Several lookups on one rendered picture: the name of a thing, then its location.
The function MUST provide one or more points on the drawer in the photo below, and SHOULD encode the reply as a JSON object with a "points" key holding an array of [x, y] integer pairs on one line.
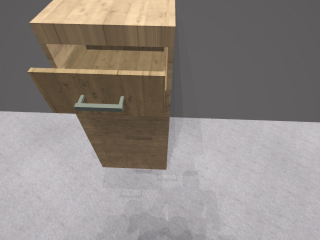
{"points": [[104, 73]]}

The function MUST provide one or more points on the handle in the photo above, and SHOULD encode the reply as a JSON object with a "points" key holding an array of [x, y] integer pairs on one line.
{"points": [[80, 106]]}

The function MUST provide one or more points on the cabinet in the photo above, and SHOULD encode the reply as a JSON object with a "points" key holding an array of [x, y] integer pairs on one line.
{"points": [[119, 141]]}

